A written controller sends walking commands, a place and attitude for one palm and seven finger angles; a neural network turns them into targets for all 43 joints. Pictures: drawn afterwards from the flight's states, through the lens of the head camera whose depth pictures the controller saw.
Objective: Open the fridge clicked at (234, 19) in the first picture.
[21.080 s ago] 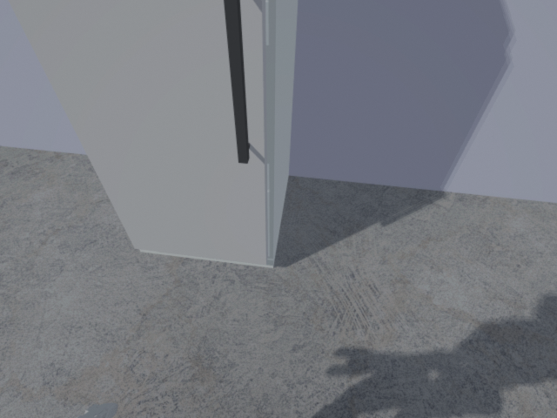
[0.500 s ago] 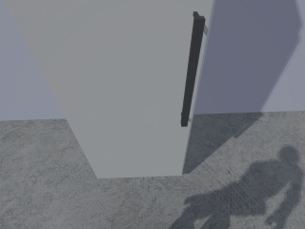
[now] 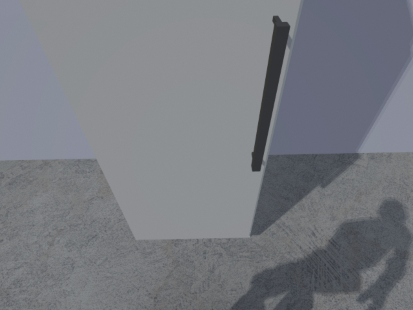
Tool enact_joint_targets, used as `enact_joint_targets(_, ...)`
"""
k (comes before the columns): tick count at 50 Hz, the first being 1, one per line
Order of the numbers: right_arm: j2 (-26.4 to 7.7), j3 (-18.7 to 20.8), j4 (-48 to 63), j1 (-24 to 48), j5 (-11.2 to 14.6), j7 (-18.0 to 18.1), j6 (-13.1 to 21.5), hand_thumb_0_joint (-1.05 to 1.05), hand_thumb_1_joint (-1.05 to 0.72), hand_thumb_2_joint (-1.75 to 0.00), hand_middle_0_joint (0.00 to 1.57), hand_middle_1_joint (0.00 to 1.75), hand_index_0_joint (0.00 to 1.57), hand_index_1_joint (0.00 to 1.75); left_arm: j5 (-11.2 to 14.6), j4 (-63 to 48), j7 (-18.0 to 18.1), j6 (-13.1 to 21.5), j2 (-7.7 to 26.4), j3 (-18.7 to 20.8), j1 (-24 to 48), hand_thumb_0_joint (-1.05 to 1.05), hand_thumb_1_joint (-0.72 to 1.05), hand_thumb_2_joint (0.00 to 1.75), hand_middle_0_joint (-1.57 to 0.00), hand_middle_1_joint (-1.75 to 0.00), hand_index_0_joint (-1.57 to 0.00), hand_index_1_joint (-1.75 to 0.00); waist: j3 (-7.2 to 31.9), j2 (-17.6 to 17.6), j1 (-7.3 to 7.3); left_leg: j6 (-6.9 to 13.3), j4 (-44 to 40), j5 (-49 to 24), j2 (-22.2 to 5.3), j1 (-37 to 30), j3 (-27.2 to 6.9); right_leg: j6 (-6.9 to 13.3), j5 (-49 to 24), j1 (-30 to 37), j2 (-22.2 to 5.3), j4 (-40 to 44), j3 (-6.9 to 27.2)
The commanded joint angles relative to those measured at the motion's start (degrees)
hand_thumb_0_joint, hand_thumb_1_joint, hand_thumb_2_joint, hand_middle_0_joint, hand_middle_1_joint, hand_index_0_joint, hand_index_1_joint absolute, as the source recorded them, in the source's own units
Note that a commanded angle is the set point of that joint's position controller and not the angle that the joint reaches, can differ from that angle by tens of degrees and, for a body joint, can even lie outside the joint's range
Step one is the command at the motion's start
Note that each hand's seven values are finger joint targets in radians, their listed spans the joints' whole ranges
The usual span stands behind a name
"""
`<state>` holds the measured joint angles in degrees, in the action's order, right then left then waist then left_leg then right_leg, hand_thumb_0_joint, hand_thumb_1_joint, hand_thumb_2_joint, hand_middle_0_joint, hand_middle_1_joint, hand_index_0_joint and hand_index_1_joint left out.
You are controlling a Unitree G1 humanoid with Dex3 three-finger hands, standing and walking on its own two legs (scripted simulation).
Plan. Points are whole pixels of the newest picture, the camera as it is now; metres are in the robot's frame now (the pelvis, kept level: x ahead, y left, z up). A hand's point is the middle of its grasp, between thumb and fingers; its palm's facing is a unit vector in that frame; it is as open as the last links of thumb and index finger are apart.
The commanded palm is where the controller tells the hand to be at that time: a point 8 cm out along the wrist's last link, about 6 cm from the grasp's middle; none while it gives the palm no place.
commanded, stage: look again from close up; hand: right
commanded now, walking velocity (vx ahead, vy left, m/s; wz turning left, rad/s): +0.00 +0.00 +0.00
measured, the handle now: (264, 107) +0.57 -0.11 +0.11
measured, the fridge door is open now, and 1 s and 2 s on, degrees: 0 0 0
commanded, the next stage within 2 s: none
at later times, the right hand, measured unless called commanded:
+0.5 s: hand out of the picture +0.01 -0.18 -0.18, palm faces +0.01 +0.98 -0.19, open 7.4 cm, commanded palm none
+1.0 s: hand out of the picture +0.06 -0.18 -0.17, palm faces +0.00 +0.98 -0.20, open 7.4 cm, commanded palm none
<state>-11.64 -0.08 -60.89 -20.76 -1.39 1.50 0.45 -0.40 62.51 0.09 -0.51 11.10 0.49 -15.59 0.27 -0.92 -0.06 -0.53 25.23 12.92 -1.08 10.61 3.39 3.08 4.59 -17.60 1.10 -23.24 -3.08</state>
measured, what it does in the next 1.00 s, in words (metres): stands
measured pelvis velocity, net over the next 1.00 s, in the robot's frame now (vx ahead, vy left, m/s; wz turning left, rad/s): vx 0.05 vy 0.00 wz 0.01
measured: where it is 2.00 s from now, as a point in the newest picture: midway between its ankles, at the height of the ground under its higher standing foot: outside the picture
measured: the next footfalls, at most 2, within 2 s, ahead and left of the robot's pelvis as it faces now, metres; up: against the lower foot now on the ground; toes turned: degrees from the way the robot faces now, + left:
none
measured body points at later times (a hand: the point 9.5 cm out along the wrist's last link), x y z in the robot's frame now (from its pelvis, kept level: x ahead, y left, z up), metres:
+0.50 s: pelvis +0.02 +0.00 +0.00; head +0.03 -0.01 +0.45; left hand +0.04 +0.24 -0.15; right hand +0.01 -0.23 -0.16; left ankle +0.01 +0.13 -0.74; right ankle +0.10 -0.08 -0.74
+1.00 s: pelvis +0.05 +0.00 +0.00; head +0.05 -0.01 +0.45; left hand +0.09 +0.25 -0.14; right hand +0.06 -0.23 -0.16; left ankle +0.01 +0.13 -0.74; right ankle +0.10 -0.08 -0.74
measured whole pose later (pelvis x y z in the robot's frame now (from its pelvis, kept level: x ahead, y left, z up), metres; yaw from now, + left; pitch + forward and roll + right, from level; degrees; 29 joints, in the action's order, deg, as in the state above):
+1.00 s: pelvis +0.05 +0.00 +0.00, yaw +0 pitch -1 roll +1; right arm -11.9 -0.4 -61.4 -16.4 -1.0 1.6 1.0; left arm -0.2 63.3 0.6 0.7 11.2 -0.5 -12.0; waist -1.1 -1.7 -0.3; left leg -0.8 21.4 15.1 -1.3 5.0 2.8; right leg 3.0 8.0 -13.3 1.5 -22.4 -3.3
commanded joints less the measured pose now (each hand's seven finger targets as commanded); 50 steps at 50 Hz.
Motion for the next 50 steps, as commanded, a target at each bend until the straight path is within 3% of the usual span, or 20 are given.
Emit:
enact_joint_targets(1, -6.57, 1.13, 2.1, -4.05, 0.0, 0.44, 0.74, 0.0, -0.9, -0.9, 0.2, 0.3, 0.2, 0.3, -0.25, -2.47, 0.37, 0.93, 8.0, 1.44, -0.58, 0.0, 0.9, 0.9, -0.2, -0.3, -0.2, -0.3, -6.22, 0.39, -0.14, 3.06, -8.66, 13.67, -5.08, 6.98, -7.1, -1.39, 19.66, -0.55, -6.68, 7.46, 10.11)
enact_joint_targets(9, -6.06, 1.12, 2.09, -3.64, 0.18, 0.36, 0.99, 0.0, -0.9, -0.9, 0.2, 0.3, 0.2, 0.3, -0.26, -2.33, 0.5, 1.38, 7.83, 1.38, -0.92, 0.0, 0.9, 0.9, -0.2, -0.3, -0.2, -0.3, -3.82, 2.16, -0.14, 3.02, -7.19, 9.48, -4.78, 4.84, -6.65, -1.27, 18.12, 0.36, -7.21, 7.75, 10.63)
enact_joint_targets(15, -5.69, 1.15, 1.77, -3.84, 0.1, 0.38, 0.89, 0.0, -0.9, -0.9, 0.2, 0.3, 0.2, 0.3, -0.21, -2.21, 0.57, 1.36, 8.0, 1.41, -0.69, 0.0, 0.9, 0.9, -0.2, -0.3, -0.2, -0.3, -4.7, 1.96, -0.27, 2.93, -6.91, 8.74, -4.54, 4.09, -6.04, -1.22, 19.31, -0.36, -7.49, 8.99, 11.23)
enact_joint_targets(27, -5.9, 0.86, 1.56, -2.36, 0.28, 0.56, 1.44, 0.0, -0.9, -0.9, 0.2, 0.3, 0.2, 0.3, -0.02, -2.01, 0.66, 2.11, 7.88, 1.01, 0.35, 0.0, 0.9, 0.9, -0.2, -0.3, -0.2, -0.3, -1.95, 1.61, -0.2, 2.76, -6.82, 0.03, -5.36, 0.83, -5.75, -0.96, 7.94, 3.83, -7.45, 6.42, 9.73)
enact_joint_targets(41, -6.82, 0.75, 1.47, -0.53, 0.31, 0.63, 1.49, 0.0, -0.9, -0.9, 0.2, 0.3, 0.2, 0.3, 0.04, -1.58, 0.8, 2.26, 8.13, 0.55, 2.1, 0.0, 0.9, 0.9, -0.2, -0.3, -0.2, -0.3, -2.37, -0.13, -0.3, 2.2, -8.07, -3.12, -5.87, -0.77, -5.73, -1.01, 0.33, 6.38, -7.38, 4.68, 8.24)
enact_joint_targets(50, -6.99, 0.75, 1.16, 0.49, 0.48, 0.48, 1.18, 0.0, -0.9, -0.9, 0.2, 0.3, 0.2, 0.3, -0.01, -1.26, 0.88, 2.21, 8.63, 0.4, 2.87, 0.0, 0.9, 0.9, -0.2, -0.3, -0.2, -0.3, -3.28, 1.52, -0.29, 1.98, -8.43, -1.19, -6.01, -0.82, -5.28, -1.21, 2.47, 6.72, -7.35, 6.02, 8.5)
